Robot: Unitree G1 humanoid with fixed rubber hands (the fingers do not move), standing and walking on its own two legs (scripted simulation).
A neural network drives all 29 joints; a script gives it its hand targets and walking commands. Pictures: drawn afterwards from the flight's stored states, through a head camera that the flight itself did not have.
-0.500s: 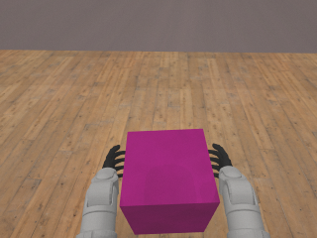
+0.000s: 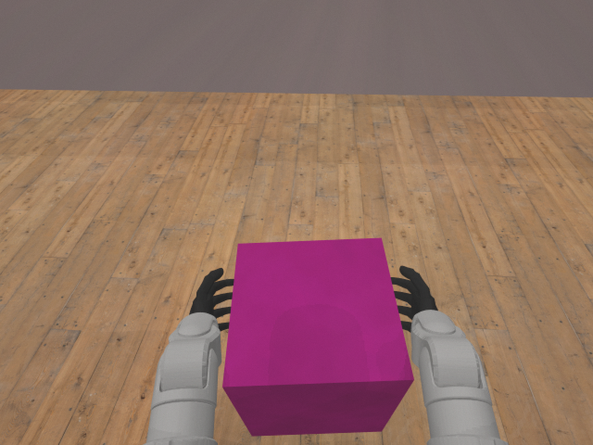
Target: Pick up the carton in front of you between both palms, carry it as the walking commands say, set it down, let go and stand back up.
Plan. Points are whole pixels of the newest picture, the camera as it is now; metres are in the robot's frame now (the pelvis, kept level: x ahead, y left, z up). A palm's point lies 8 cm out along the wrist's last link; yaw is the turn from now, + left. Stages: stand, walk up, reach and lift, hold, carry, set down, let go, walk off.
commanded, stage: carry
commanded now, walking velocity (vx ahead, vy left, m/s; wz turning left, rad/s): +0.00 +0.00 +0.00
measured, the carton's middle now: (313, 342) +0.29 +0.00 -0.04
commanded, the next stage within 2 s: hold in 0.18 s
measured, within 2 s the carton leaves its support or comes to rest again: neither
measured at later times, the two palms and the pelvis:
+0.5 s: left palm (183, 345) +0.25 +0.17 +0.05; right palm (409, 321) +0.28 -0.13 +0.05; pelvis -0.02 -0.01 +0.01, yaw +6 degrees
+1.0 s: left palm (194, 338) +0.25 +0.15 +0.06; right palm (419, 308) +0.29 -0.14 +0.05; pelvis -0.01 -0.04 +0.01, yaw +9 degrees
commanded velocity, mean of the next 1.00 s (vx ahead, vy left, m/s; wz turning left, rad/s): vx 0.00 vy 0.00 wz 0.00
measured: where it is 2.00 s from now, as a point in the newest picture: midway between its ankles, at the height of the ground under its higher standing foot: outside the picture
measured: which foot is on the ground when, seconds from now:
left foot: down 0.00-1.00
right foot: down 0.00-1.00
